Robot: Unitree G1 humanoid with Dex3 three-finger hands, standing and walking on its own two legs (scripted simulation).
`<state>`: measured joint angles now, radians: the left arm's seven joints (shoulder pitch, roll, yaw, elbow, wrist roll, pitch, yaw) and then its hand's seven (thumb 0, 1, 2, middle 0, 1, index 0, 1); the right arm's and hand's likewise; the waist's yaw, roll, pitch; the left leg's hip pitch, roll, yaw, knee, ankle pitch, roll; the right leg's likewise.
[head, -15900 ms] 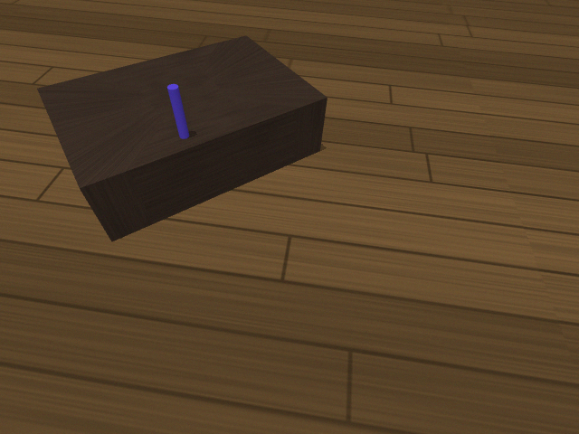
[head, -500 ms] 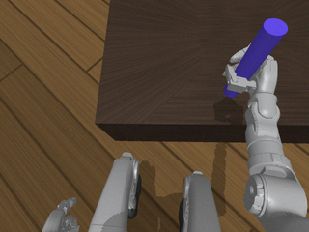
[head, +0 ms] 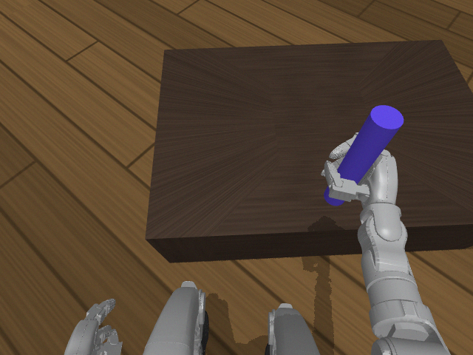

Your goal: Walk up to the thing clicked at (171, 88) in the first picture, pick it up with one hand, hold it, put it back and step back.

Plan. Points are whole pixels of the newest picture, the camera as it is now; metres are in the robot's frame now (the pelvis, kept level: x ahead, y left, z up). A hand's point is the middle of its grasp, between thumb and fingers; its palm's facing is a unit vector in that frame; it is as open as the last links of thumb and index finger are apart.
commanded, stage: lift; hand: right
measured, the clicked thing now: (355, 165) +0.41 -0.17 +0.05
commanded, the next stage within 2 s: hold in 0.96 s
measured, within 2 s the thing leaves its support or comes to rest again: neither
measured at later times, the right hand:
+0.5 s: hand (353, 175) +0.37 -0.15 +0.08, palm faces +0.05 +1.00 -0.01, open 5.2 cm
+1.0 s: hand (365, 173) +0.36 -0.16 +0.11, palm faces +0.03 +1.00 +0.00, open 5.2 cm
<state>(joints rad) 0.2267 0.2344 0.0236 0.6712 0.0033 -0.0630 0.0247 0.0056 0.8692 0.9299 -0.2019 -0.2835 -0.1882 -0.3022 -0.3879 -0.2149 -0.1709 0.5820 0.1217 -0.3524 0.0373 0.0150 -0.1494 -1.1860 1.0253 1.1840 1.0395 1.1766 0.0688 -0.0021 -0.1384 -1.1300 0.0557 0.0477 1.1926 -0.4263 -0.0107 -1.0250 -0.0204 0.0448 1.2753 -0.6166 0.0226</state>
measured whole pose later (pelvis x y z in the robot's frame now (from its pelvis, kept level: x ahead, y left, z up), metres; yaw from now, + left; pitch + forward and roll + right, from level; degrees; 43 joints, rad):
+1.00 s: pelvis +0.03 +0.00 +0.07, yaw +0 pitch +10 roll +1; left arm 0.23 0.22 0.01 0.68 -0.01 -0.07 0.05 0.01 0.89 0.91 -0.20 -0.30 -0.19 -0.30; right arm -0.12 -0.18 -0.12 0.40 0.17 -0.36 0.09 0.02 -0.15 -1.18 1.02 1.19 1.04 1.18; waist 0.02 -0.01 -0.06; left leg -0.69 0.04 0.05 0.85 -0.34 -0.02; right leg -0.58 -0.04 0.03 0.92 -0.51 0.02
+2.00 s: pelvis +0.03 +0.00 +0.08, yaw +0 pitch +7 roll +1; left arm 0.23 0.21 0.00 0.68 -0.01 -0.07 0.06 0.01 0.89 0.91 -0.21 -0.30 -0.20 -0.31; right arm -0.09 -0.18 -0.11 0.38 0.18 -0.32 0.09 0.02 -0.15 -1.18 1.02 1.19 1.04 1.18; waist 0.02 -0.01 -0.04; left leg -0.57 0.03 0.05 0.76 -0.30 -0.01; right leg -0.46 -0.04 0.03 0.82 -0.47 0.02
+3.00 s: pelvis +0.02 +0.00 +0.08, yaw +0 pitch +6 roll +1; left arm 0.22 0.21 0.00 0.70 -0.01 -0.09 0.07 0.01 0.89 0.91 -0.20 -0.30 -0.20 -0.30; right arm -0.11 -0.18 -0.12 0.41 0.19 -0.33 0.11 0.02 -0.15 -1.19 1.03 1.18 1.04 1.17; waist 0.02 -0.01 -0.04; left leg -0.56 0.03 0.05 0.75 -0.29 -0.01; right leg -0.46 -0.04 0.03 0.81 -0.46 0.03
